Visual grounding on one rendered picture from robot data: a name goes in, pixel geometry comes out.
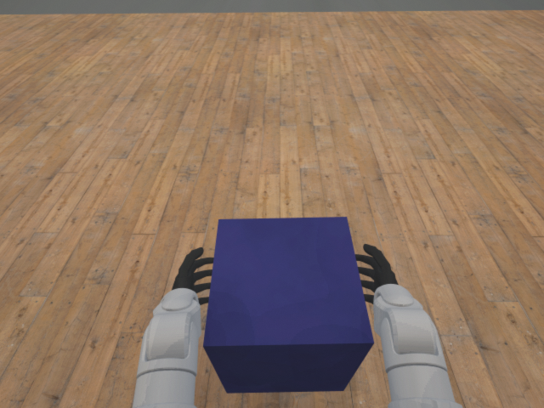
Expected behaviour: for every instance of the robot left forearm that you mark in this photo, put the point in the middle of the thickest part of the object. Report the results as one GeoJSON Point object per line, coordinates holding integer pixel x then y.
{"type": "Point", "coordinates": [167, 370]}

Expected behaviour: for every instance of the left robot hand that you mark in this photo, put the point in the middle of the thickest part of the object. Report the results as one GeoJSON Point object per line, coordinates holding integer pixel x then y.
{"type": "Point", "coordinates": [186, 277]}

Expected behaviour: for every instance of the robot right forearm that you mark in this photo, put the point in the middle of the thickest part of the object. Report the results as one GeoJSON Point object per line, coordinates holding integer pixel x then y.
{"type": "Point", "coordinates": [413, 356]}

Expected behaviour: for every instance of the right robot hand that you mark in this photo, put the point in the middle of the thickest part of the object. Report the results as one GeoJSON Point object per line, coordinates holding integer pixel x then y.
{"type": "Point", "coordinates": [381, 272]}

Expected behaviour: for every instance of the carton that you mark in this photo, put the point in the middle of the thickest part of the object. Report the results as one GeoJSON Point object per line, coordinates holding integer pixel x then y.
{"type": "Point", "coordinates": [286, 309]}

